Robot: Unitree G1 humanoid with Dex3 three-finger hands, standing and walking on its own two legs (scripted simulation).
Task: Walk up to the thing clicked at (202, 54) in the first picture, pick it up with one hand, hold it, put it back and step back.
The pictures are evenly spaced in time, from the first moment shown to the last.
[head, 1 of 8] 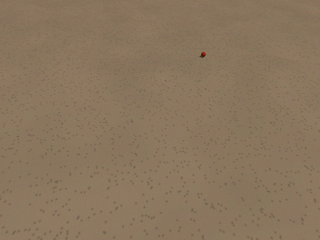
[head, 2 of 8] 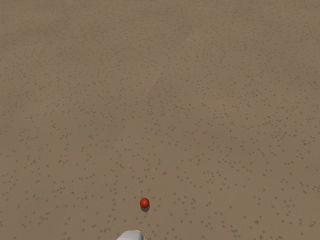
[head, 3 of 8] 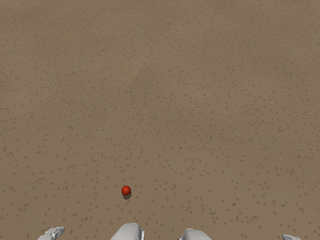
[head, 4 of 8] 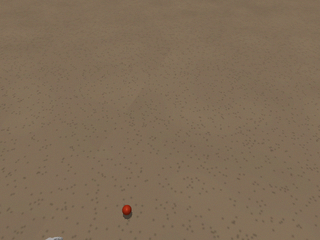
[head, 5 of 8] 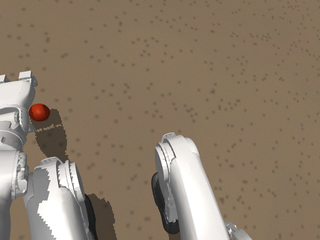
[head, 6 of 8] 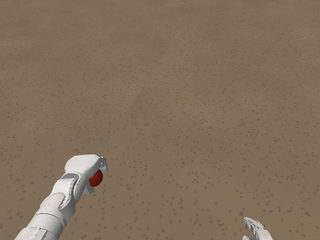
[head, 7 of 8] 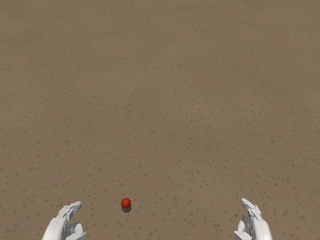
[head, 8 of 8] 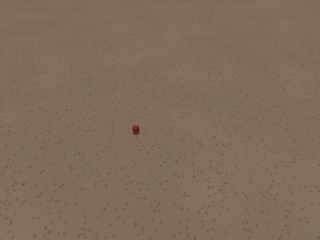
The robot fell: no
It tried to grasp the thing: yes
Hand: left
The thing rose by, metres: 0.68
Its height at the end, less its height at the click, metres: +0.00
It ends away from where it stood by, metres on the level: 0.01
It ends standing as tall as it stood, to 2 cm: yes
